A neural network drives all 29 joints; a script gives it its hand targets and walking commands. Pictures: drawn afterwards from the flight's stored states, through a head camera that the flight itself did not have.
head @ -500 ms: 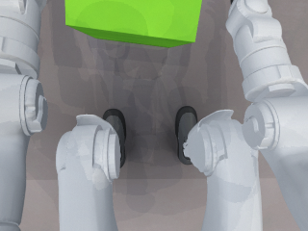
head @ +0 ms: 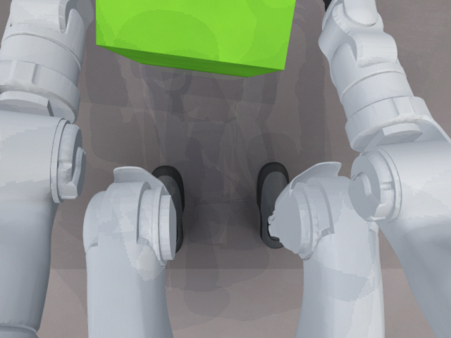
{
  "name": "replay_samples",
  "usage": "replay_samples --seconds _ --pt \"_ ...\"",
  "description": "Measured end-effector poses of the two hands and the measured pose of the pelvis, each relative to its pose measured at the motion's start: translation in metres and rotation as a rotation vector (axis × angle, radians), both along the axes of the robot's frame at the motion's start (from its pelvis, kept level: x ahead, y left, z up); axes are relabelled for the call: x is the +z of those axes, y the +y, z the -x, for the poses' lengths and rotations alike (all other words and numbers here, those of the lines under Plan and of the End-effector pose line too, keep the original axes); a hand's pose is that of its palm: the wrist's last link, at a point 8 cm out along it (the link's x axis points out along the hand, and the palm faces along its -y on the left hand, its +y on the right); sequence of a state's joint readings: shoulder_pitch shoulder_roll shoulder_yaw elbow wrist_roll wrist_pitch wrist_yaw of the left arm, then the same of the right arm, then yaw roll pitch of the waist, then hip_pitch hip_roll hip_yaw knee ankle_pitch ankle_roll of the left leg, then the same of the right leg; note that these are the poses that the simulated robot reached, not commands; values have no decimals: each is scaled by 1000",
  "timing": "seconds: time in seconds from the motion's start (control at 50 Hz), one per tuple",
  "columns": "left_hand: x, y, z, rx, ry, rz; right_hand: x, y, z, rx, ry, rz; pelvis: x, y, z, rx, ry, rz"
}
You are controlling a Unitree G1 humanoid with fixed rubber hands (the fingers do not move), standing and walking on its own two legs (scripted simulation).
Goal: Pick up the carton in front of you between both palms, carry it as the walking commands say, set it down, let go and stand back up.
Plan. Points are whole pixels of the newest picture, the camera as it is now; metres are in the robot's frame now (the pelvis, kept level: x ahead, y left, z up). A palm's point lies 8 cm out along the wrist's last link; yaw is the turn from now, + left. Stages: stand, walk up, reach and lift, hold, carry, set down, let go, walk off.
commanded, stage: reach and lift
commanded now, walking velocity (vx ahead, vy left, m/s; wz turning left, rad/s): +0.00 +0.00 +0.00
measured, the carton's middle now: out of the picture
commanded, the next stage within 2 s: none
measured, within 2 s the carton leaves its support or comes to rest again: leaves its support in 0.38 s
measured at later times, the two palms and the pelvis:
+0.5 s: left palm out of the picture +0.54 +0.19 -0.15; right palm out of the picture +0.54 -0.11 -0.13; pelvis +0.01 +0.00 +0.00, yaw +1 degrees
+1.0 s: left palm out of the picture +0.49 +0.19 +0.05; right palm out of the picture +0.50 -0.11 +0.05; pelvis +0.00 -0.02 +0.11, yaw +4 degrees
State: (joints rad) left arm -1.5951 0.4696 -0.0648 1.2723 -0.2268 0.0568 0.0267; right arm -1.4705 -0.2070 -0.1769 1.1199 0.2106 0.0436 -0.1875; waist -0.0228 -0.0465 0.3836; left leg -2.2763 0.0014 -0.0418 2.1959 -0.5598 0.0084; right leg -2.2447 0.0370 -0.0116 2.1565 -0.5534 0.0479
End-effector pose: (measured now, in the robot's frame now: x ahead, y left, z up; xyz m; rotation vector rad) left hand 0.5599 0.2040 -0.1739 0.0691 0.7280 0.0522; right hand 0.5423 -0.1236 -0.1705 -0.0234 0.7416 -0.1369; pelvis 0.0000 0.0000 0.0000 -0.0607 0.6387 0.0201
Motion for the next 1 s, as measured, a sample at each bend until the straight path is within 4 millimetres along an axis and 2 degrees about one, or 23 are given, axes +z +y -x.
replay_samples --seconds 0.1,0.34,0.44,0.52,0.68,0.76,0.84,1.0 --pt "1 -3 -2 0 5 -8 0 21 -4 15 -4 -18 1 0 2 3 -12 1" --pt "3 -6 -5 -35 32 3 5 18 -12 2 29 -19 -12 9 -4 -1 -2 9" --pt "8 -13 7 -3 23 -3 24 16 -10 -36 3 4 -11 8 -8 11 20 5" --pt "37 -13 20 21 -6 22 51 16 3 -48 -30 -15 -1 2 -8 30 44 1" --pt "133 5 49 109 -36 26 132 33 22 -9 -62 -59 39 -11 1 56 64 -13" --pt "171 5 56 116 -18 24 165 33 30 -1 -45 -51 62 -14 4 69 74 -11" --pt "195 -3 60 104 -11 19 189 25 37 -9 -40 -45 83 -16 5 71 91 -10" --pt "225 -16 68 103 -28 25 224 13 44 -20 -57 -47 115 -16 0 52 108 -22"
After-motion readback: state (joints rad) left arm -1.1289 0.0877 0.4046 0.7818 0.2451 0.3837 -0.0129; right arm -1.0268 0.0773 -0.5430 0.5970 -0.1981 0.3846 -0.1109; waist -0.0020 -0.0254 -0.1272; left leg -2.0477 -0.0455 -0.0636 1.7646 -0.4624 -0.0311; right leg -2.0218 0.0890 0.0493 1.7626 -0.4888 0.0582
